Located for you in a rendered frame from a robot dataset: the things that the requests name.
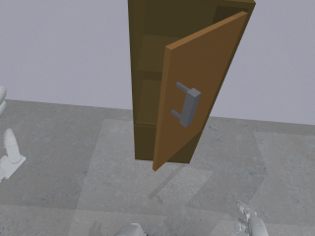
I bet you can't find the robot left hand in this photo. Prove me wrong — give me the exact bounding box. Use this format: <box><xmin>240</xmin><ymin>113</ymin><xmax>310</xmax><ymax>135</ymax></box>
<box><xmin>0</xmin><ymin>86</ymin><xmax>26</xmax><ymax>183</ymax></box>

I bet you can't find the robot right hand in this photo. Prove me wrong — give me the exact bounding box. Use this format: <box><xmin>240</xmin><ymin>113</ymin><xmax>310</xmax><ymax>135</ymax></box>
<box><xmin>231</xmin><ymin>201</ymin><xmax>269</xmax><ymax>236</ymax></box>

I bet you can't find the robot left thigh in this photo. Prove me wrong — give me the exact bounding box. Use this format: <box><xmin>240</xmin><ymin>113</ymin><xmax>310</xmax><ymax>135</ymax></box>
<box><xmin>114</xmin><ymin>225</ymin><xmax>147</xmax><ymax>236</ymax></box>

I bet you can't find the handle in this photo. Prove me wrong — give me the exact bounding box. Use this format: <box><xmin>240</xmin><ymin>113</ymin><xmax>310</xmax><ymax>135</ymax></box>
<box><xmin>170</xmin><ymin>82</ymin><xmax>201</xmax><ymax>128</ymax></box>

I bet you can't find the left robot shin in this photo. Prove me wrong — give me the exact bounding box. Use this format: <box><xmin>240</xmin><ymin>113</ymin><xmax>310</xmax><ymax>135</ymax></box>
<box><xmin>131</xmin><ymin>223</ymin><xmax>142</xmax><ymax>229</ymax></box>

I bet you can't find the cupboard door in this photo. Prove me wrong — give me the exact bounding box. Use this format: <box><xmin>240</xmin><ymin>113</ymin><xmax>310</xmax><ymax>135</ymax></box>
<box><xmin>153</xmin><ymin>11</ymin><xmax>248</xmax><ymax>172</ymax></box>

